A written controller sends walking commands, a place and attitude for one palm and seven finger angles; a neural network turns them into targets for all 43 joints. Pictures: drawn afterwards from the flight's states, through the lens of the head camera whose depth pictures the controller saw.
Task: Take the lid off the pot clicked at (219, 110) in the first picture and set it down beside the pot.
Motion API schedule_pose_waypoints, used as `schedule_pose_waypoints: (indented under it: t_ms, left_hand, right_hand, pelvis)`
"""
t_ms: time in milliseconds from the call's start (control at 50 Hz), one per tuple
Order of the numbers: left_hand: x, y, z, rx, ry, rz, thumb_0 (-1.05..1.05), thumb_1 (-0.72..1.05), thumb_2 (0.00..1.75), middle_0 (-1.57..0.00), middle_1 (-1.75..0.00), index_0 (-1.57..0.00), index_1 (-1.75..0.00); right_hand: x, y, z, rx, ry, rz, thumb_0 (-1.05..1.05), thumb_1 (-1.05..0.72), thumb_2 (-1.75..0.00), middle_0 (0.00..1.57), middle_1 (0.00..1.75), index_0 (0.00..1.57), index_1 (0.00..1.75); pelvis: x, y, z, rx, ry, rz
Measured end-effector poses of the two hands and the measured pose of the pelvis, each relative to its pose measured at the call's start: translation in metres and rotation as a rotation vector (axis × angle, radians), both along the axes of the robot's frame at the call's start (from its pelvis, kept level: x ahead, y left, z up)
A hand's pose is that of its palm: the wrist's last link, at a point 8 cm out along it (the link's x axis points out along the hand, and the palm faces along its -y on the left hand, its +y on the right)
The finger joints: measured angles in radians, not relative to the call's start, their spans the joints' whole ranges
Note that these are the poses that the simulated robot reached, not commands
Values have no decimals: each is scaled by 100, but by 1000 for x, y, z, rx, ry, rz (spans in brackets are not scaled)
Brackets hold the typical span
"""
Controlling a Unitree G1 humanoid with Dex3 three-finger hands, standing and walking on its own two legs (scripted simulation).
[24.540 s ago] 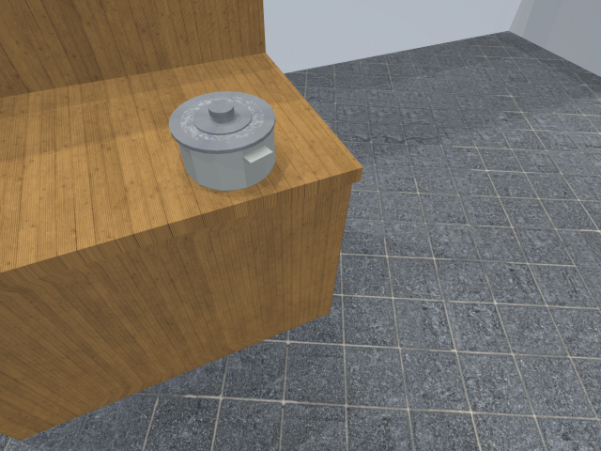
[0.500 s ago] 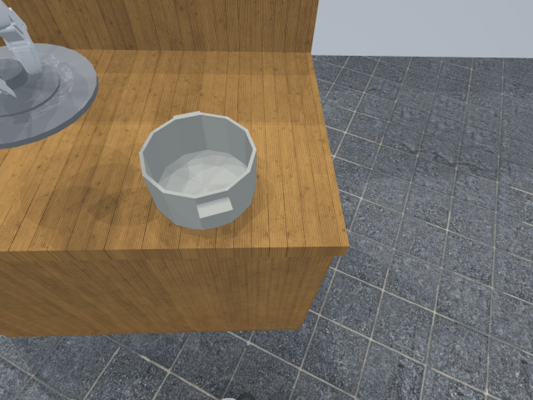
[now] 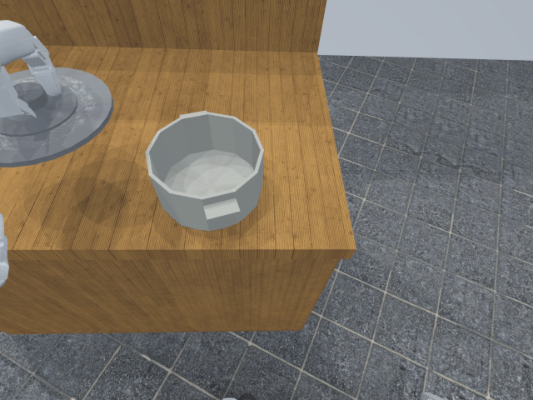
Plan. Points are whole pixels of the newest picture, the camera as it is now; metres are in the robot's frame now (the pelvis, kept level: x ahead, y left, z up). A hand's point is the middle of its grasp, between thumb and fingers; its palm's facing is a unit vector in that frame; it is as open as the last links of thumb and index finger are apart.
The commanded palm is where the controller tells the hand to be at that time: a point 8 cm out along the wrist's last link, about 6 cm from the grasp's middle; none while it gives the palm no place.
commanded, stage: lower the lid onto the table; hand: left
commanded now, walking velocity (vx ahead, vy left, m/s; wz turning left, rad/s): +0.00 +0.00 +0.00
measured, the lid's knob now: (26, 97) +0.48 +0.34 +0.17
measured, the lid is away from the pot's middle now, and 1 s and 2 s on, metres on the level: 0.23 0.23 0.24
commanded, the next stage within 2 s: none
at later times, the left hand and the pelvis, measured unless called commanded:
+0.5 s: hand (32, 112) +0.46 +0.32 +0.17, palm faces -0.38 -0.12 -0.91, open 7.7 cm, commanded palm +0.46 +0.32 +0.24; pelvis +0.00 +0.00 +0.00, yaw -1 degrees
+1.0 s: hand (38, 141) +0.44 +0.33 +0.13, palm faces -0.44 -0.10 -0.89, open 7.7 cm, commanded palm +0.47 +0.32 +0.21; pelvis -0.01 +0.00 +0.00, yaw +0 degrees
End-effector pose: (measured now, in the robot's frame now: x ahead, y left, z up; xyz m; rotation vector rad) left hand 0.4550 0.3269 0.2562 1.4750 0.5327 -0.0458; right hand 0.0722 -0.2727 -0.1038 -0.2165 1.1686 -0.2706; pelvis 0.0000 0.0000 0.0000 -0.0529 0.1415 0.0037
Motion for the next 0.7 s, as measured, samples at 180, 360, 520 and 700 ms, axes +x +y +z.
schedule_pose_waypoints:
  t_ms: [180, 360, 520, 700]
  left_hand:
    - [-1, -2, -15, 9, 28, -26, 1, 20, 81, -67, -93, -67, -91]
    - [2, -8, -23, -3, 35, -64, 1, 20, 81, -67, -93, -67, -91]
    - [4, -3, -32, -30, 33, -61, 0, 20, 81, -67, -93, -67, -91]
    - [-6, 7, -46, -5, 65, -50, 1, 20, 81, -66, -93, -67, -91]
  right_hand:
    - [-4, -3, 3, -22, -3, 4, 1, -91, -90, 20, 30, 20, 30]
    - [-20, -5, 0, -28, 37, -16, 1, -91, -90, 20, 30, 20, 30]
    - [-29, -6, 1, -24, 41, -47, 1, -91, -90, 20, 30, 20, 30]
    - [-30, -6, -1, -23, 62, -38, 1, -91, -90, 20, 30, 20, 30]
  pelvis:
    - [-2, 0, -1, -3, -3, 2]
    - [-2, 2, -1, -3, 0, -2]
    - [0, 1, -2, -4, 5, -14]
    - [-3, 1, -3, -8, 13, -9]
